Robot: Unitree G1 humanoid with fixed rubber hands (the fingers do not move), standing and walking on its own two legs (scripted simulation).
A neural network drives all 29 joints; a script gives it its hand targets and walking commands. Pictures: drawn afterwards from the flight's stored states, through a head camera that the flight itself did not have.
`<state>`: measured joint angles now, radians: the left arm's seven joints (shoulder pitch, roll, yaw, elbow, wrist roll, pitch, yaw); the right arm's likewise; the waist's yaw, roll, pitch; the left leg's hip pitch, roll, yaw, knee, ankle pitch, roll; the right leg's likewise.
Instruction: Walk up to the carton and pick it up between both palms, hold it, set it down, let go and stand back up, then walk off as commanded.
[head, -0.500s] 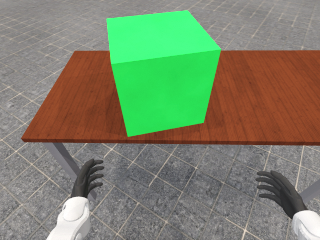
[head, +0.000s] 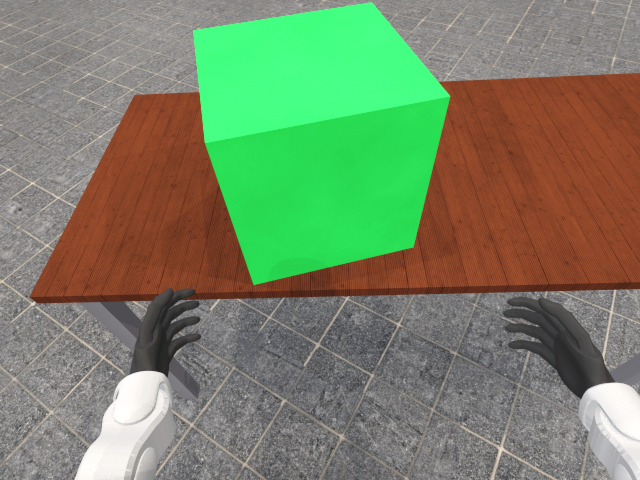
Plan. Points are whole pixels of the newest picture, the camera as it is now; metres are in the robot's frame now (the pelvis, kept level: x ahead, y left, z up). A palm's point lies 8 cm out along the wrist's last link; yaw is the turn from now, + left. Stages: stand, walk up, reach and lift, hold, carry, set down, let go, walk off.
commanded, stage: reach and lift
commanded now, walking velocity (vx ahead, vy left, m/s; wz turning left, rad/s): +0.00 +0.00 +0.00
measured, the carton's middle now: (311, 146) +0.58 +0.02 +0.07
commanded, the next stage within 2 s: none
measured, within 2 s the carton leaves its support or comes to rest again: neither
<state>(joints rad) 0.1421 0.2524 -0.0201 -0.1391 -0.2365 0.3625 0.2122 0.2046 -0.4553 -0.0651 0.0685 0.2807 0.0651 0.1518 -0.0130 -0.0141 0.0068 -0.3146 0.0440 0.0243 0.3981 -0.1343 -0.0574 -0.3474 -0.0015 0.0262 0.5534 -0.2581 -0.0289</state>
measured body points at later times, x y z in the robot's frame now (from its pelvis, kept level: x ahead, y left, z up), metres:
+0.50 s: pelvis +0.02 +0.00 +0.00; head +0.08 -0.01 +0.45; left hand +0.31 +0.22 +0.09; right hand +0.33 -0.25 +0.07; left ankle +0.04 +0.17 -0.74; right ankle +0.02 -0.10 -0.74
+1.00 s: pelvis +0.01 +0.01 +0.00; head +0.06 +0.00 +0.45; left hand +0.37 +0.22 +0.14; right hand +0.40 -0.25 +0.12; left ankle +0.04 +0.17 -0.74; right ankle +0.02 -0.10 -0.74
